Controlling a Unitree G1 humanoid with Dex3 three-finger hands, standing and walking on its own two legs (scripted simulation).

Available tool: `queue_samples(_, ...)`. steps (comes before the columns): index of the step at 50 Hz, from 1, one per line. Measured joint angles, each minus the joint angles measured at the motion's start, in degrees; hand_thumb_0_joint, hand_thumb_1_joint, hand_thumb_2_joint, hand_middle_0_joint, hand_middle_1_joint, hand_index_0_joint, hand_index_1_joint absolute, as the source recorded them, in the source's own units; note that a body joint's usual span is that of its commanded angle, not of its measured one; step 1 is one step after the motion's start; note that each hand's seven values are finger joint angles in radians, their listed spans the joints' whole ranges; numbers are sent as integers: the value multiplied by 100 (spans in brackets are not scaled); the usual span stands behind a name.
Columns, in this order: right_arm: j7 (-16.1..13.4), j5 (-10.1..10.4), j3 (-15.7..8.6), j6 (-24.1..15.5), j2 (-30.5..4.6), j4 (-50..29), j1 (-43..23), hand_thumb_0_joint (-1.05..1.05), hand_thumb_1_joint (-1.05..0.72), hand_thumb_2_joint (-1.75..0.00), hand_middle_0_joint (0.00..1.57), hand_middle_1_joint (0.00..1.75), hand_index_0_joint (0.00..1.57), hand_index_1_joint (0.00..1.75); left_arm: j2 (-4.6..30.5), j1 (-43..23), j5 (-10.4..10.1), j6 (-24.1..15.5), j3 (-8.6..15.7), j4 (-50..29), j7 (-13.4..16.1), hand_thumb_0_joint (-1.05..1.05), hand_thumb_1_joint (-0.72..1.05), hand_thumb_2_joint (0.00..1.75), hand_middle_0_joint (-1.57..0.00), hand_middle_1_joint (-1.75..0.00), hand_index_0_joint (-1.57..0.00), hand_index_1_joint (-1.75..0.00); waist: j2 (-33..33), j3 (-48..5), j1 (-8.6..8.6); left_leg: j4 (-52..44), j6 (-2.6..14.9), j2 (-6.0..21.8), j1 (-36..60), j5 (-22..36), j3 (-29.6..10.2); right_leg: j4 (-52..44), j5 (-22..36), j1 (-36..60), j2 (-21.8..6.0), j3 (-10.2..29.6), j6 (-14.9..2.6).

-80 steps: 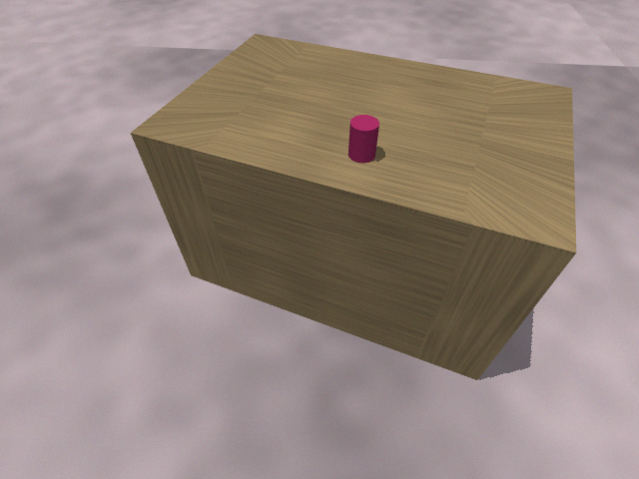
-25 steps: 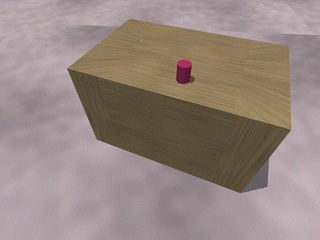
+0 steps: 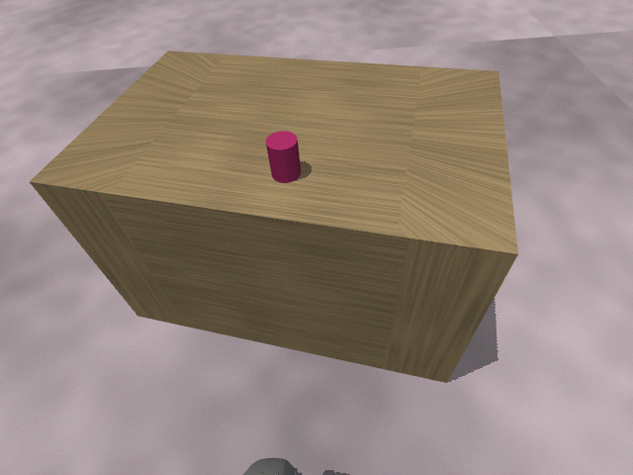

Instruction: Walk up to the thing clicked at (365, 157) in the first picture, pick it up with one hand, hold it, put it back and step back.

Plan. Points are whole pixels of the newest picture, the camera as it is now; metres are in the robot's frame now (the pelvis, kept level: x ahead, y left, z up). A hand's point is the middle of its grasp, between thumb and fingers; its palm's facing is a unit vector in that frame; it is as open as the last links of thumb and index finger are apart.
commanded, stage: walk up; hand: left
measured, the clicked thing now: (284, 157) +0.75 +0.15 -0.07
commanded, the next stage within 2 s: stand in 1.98 s
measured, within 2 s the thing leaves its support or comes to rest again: neither
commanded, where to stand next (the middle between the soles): +0.27 +0.02 m, yaw -10 degrees
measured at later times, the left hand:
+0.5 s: hand (161, 361) +0.30 +0.30 -0.12, palm faces -0.20 -0.89 -0.41, open 7.4 cm
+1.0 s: hand (193, 329) +0.38 +0.28 -0.16, palm faces -0.19 -0.92 -0.34, open 7.4 cm
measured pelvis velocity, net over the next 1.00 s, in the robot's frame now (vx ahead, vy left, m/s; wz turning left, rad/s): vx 0.24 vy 0.04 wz -0.18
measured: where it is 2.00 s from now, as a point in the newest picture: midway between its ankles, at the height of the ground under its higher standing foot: (333, 472)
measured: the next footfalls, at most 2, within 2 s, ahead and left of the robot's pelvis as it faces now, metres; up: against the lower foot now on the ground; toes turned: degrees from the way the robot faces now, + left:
left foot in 0.18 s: +0.21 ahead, +0.16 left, +0.00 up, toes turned +1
right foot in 0.54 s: +0.30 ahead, -0.11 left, +0.00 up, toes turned -8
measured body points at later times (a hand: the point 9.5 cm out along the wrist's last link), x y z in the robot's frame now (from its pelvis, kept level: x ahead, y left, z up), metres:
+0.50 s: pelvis +0.17 +0.03 +0.00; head +0.20 +0.03 +0.45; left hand +0.31 +0.35 -0.10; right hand +0.16 -0.30 -0.11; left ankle +0.17 +0.16 -0.73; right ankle +0.24 -0.11 -0.71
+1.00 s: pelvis +0.24 +0.04 -0.01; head +0.26 +0.05 +0.44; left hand +0.39 +0.33 -0.14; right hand +0.26 -0.28 -0.13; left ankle +0.27 +0.17 -0.73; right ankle +0.26 -0.10 -0.73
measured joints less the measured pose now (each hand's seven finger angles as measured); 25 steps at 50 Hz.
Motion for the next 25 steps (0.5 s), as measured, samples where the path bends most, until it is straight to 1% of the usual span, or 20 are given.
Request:
queue_samples(4,107,-61,24,-20,128,-207,80,1,-91,-90,20,30,20,30,22,171,-1,-47,-40,-128,6,1,90,90,-20,-30,-20,-30,-114,-69,43,-933,-70,83,-204,233,-28,-141,-155,232,35,115,13)
queue_samples(7,145,-74,22,-50,168,-291,130,1,-91,-90,21,30,20,30,77,241,14,-75,-63,-223,6,1,90,90,-20,-30,-20,-30,-205,-126,48,-1556,-64,97,-124,478,-16,-40,-401,350,1,203,111)
queue_samples(9,145,-74,5,-134,168,-378,176,1,-90,-90,21,30,20,30,134,268,21,-69,-80,-270,19,1,90,90,-20,-30,-20,-30,-293,-174,-1,-2092,-37,38,123,726,67,253,-697,343,-79,277,199)
queue_samples(10,126,-84,-10,-201,180,-428,180,1,-90,-90,21,30,20,30,175,265,19,-57,-83,-286,39,1,90,90,-20,-30,-20,-30,-401,-168,-38,-2168,-47,-42,204,1109,159,584,-901,261,-168,354,144)
queue_samples(11,98,-103,-22,-263,196,-488,172,1,-90,-90,21,30,20,30,192,226,1,-34,-79,-273,70,1,90,90,-20,-30,-20,-30,-484,-146,-73,-2040,-59,-92,218,1141,259,1126,-1022,76,-188,476,64)
queue_samples(13,72,-33,-7,-326,247,-575,178,1,-90,-90,21,30,20,30,230,102,-2,11,-108,-205,130,1,90,90,-20,-30,-20,-30,-538,-140,-190,-1882,-16,-95,292,899,357,2325,-1225,-408,-48,559,-35)
queue_samples(14,63,7,15,-331,292,-597,199,1,-90,-90,21,30,20,30,278,35,-10,15,-120,-191,137,1,90,90,-20,-30,-20,-30,-580,-135,-235,-1933,7,-92,391,835,399,2747,-1161,-632,-9,528,-63)
queue_samples(16,43,47,75,-333,365,-624,280,1,-90,-90,21,30,20,30,366,-82,-39,-25,-99,-204,126,1,90,90,-20,-30,-20,-30,-663,-124,-298,-2174,16,-98,645,818,480,3059,-905,-980,-44,400,-71)
queue_samples(18,28,50,124,-340,379,-632,394,1,-90,-90,21,30,20,30,415,-176,-59,-67,-65,-251,92,1,90,90,-20,-30,-20,-30,-683,-127,-347,-2426,11,-99,875,830,543,2819,-746,-1202,-142,275,-14)
queue_samples(21,22,26,147,-321,304,-650,566,1,-90,-90,21,30,20,30,415,-316,-48,-67,-38,-344,28,1,90,90,-20,-30,-20,-30,-595,-95,-413,-2648,17,-77,1135,767,606,2021,-650,-1324,-288,108,63)
queue_samples(23,3,17,146,-281,231,-654,645,1,-90,-90,21,30,20,30,392,-410,-27,-66,-38,-400,16,1,90,90,-20,-30,-20,-30,-498,-54,-461,-2652,-21,-43,1237,661,630,1447,-468,-1298,-340,26,75)
queue_samples(25,-30,27,149,-213,168,-652,690,1,-90,-90,21,30,20,30,363,-498,-13,-78,-38,-450,48,1,90,90,-20,-30,-20,-30,-391,-6,-499,-2474,-86,18,1260,467,632,942,-127,-1180,-305,-36,49)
